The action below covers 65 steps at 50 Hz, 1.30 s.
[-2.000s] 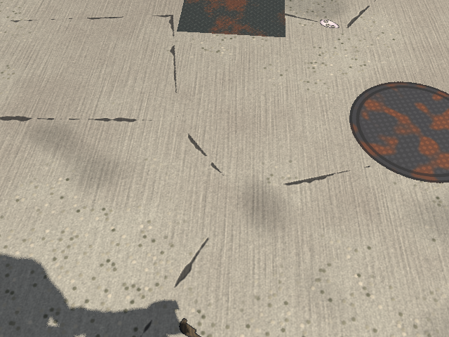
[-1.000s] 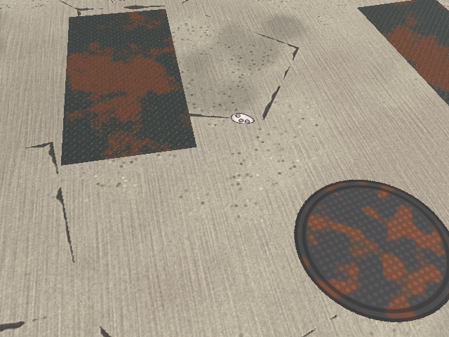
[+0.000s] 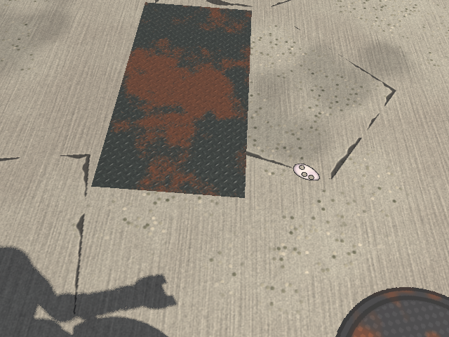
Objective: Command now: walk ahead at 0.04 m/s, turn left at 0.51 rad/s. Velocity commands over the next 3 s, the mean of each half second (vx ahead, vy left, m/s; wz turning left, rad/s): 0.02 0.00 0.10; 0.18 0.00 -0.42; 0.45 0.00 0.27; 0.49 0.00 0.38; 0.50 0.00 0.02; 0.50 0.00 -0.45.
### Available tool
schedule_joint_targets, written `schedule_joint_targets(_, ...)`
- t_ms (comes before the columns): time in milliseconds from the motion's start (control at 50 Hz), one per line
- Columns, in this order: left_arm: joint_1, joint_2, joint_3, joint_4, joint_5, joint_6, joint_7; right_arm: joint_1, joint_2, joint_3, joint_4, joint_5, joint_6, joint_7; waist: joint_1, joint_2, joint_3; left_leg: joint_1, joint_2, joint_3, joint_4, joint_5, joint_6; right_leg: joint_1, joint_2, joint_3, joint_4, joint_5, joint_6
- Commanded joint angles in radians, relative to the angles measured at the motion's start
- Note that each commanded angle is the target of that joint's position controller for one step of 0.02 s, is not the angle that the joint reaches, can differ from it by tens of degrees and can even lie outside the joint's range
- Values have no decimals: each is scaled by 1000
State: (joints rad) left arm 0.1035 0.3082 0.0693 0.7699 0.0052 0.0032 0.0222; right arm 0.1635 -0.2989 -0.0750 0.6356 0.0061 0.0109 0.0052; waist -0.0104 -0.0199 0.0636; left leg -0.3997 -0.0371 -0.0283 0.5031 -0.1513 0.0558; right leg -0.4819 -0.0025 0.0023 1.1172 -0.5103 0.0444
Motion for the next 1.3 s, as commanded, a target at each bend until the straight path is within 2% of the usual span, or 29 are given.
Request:
schedule_joint_targets(20,49,90,28,-51,0,3,11,-32,-148,-41,-79,-5,0,-19,36,125,-193,193,224,-269,-162,339,190,-68,-11,51,-21,86,23)
schedule_joint_targets(100,56,54,13,-40,-4,8,15,-18,-145,-39,-68,-10,2,-33,17,148,-220,171,209,-243,-154,271,182,20,-15,45,-199,134,43)
schedule_joint_targets(200,37,65,13,-48,-9,5,3,-21,-133,-25,-48,-19,11,-27,-14,184,-180,129,217,-302,-156,41,169,113,-19,34,-370,148,24)
schedule_joint_targets(240,71,50,10,-37,-7,-5,-8,-40,-113,-12,-39,-13,15,-24,13,172,-162,107,200,-307,-124,3,141,200,-9,10,-539,229,-1)
schedule_joint_targets(260,106,31,3,-21,2,-11,-16,-31,-71,4,-26,-12,13,-24,34,151,-165,86,176,-277,-105,-37,100,286,-15,5,-677,326,-21)
schedule_joint_targets(280,115,49,0,-17,22,-16,-22,25,-24,19,-1,-24,5,-22,12,82,-164,56,126,-222,-52,-109,35,348,-88,90,-736,406,-50)
schedule_joint_targets(300,84,116,5,-35,30,-18,-20,107,-11,21,13,-47,-3,-18,-70,-104,-159,35,19,-110,71,-241,-27,334,-226,250,-754,533,-117)
schedule_joint_targets(320,12,86,-6,-34,37,-20,-25,58,-32,13,0,-44,-9,-22,-77,-205,-104,131,29,-72,4,-214,-62,129,-260,316,-813,359,-199)
schedule_joint_targets(340,-44,55,-13,-56,28,-26,-28,2,-67,6,6,-46,-11,-28,-62,-156,-63,208,42,-76,-22,-104,-72,84,-181,264,-814,226,-161)
schedule_joint_targets(380,16,114,1,-39,9,-36,-26,-57,-86,-8,10,-38,-2,-40,-16,-139,-51,238,32,-62,1,-44,-66,75,-131,233,-810,189,-114)
schedule_joint_targets(520,70,145,25,-75,-17,-7,3,-35,-55,-23,18,-21,-17,-47,17,-101,-72,151,17,1,52,-54,-66,166,-132,341,-722,407,-184)
schedule_joint_targets(580,55,136,30,-110,-22,9,7,-6,-65,-37,22,-17,-22,-40,9,-44,-104,210,44,-5,35,-15,-43,121,-91,334,-656,430,-170)
schedule_joint_targets(620,41,111,27,-137,-26,15,4,43,-100,-53,31,-19,-19,-40,-6,68,-125,299,140,-75,-35,16,9,18,-26,246,-535,354,-114)
schedule_joint_targets(660,59,75,22,-152,-29,19,-2,89,-140,-60,34,-29,-18,-47,-22,288,-167,383,417,-349,-190,74,184,-126,60,56,-201,-32,-45)
schedule_joint_targets(680,38,112,35,-160,-25,20,-8,106,-130,-52,25,-30,-27,-53,-40,232,-159,375,491,-417,-235,-30,240,-201,-2,67,9,-109,-32)
schedule_joint_targets(700,35,118,42,-162,-30,21,-17,81,-123,-46,18,-24,-36,-59,-23,145,-135,340,467,-384,-258,-220,218,-224,-44,89,71,-48,-36)
schedule_joint_targets(760,13,73,27,-170,-26,27,-33,23,-159,-52,22,-3,-46,-63,-19,157,-61,270,361,-189,-323,-329,119,-192,-79,25,-52,77,-27)
schedule_joint_targets(820,28,50,17,-173,-24,19,-53,-1,-179,-60,21,6,-52,-47,-8,161,-79,172,304,-16,-324,-278,85,24,-71,-38,-263,102,-45)
schedule_joint_targets(880,107,52,20,-142,-25,8,-59,14,-182,-60,47,24,-53,-17,28,128,-86,121,315,29,-265,-316,93,206,-29,-101,-473,175,-77)
schedule_joint_targets(920,276,73,35,-58,-26,3,-49,22,-109,-36,65,15,-51,-1,86,45,-93,-12,262,103,-86,-390,55,437,41,-140,-587,189,-105)
schedule_joint_targets(940,377,134,55,-39,-25,-3,-36,3,-28,-7,57,-9,-58,11,125,-141,-92,-161,187,196,251,-364,-16,560,-95,100,-703,118,-157)
schedule_joint_targets(960,386,283,73,-84,-14,-21,-34,-59,-11,0,-20,-17,-75,10,113,-338,-74,-494,42,143,568,-472,-70,617,-348,652,-889,-75,-335)
schedule_joint_targets(980,366,236,62,-96,-8,-50,-42,-106,-89,-15,-31,31,-93,10,139,-186,-69,-573,90,-5,702,-434,-47,554,-422,757,-969,-223,-415)
schedule_joint_targets(1000,319,181,42,-96,-10,-68,-43,-104,-111,-21,-24,53,-100,15,101,-167,-2,-616,133,-29,715,-323,-22,527,-398,665,-964,-233,-374)
schedule_joint_targets(1020,272,131,26,-99,-10,-78,-42,-64,-112,-22,9,37,-101,14,70,-130,12,-593,163,-27,695,-213,-14,498,-351,541,-941,-131,-322)
schedule_joint_targets(1060,199,96,11,-107,1,-83,-34,-20,-109,-26,54,9,-93,16,31,-92,9,-483,186,-36,613,-47,-23,429,-261,323,-958,137,-242)
schedule_joint_targets(1120,244,90,13,-84,11,-97,-20,-17,-67,-14,75,17,-81,25,39,-43,-18,-444,151,-36,538,112,-50,451,-225,131,-973,467,-215)
schedule_joint_targets(1180,256,91,14,-69,11,-99,-10,-78,-32,-1,54,21,-82,29,56,-33,-4,-376,98,-28,332,234,-57,432,-189,-18,-993,558,-182)
schedule_joint_targets(1300,326,109,21,-6,-8,-86,2,-228,2,25,-12,23,-91,72,105,-30,61,-333,67,62,80,259,-13,547,-235,-118,-983,725,-156)
